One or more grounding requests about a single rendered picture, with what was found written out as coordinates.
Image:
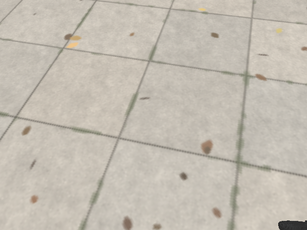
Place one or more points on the robot right hand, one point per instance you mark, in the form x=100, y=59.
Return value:
x=292, y=225

